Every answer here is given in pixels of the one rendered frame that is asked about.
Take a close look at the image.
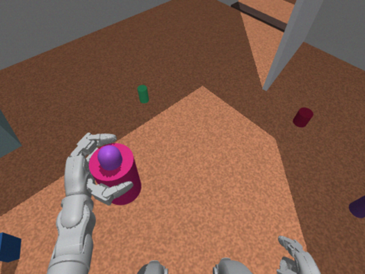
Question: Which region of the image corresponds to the right robot hand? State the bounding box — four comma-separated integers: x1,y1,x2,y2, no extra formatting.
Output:
277,236,321,274

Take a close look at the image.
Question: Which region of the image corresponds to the left robot arm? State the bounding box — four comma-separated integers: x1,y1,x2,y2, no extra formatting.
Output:
47,194,96,274

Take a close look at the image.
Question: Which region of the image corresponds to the left robot hand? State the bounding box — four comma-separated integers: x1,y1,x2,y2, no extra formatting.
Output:
64,132,133,206

